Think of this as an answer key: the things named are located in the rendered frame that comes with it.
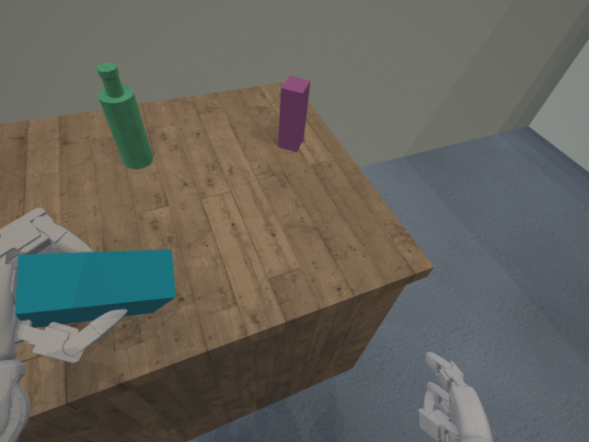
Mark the table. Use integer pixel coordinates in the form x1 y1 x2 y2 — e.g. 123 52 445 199
0 82 434 442

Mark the robot left forearm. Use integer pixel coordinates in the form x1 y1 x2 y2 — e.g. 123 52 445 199
0 360 30 442

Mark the sponge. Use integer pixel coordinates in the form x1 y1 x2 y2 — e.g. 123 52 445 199
15 250 176 328

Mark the left robot hand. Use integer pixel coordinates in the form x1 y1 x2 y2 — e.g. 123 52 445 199
0 207 128 364

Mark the right robot hand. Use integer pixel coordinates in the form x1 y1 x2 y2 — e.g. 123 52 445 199
419 352 492 442

